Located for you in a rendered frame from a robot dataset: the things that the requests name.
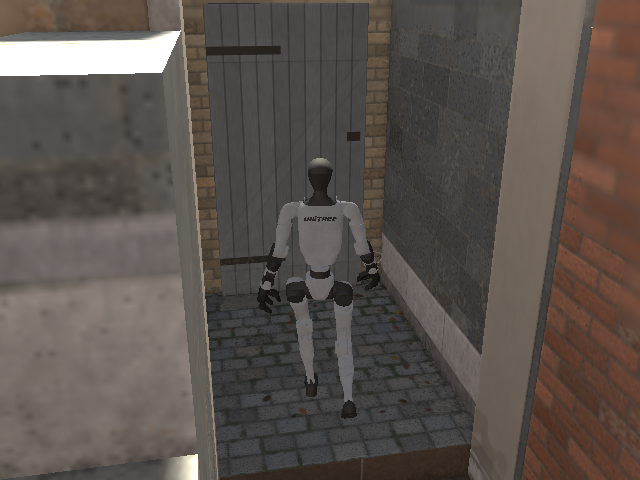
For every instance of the robot right forearm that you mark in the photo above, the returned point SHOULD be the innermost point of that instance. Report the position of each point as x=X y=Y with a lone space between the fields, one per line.
x=369 y=261

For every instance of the robot right upper arm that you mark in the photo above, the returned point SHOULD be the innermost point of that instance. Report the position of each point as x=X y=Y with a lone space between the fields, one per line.
x=351 y=211

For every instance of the right robot shin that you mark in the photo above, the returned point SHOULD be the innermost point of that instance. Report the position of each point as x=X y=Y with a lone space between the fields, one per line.
x=346 y=372

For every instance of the left robot hand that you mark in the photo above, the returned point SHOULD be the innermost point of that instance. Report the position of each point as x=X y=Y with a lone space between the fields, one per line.
x=263 y=297

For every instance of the robot left forearm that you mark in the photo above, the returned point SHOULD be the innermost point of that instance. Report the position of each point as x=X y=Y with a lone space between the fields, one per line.
x=271 y=270

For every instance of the right robot foot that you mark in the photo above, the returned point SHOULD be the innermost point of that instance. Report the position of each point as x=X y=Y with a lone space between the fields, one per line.
x=349 y=410

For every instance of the robot left upper arm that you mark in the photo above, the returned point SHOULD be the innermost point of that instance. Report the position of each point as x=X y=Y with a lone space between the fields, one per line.
x=288 y=212

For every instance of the right robot hand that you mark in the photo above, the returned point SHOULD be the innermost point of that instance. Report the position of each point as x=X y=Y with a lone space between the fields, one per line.
x=365 y=275

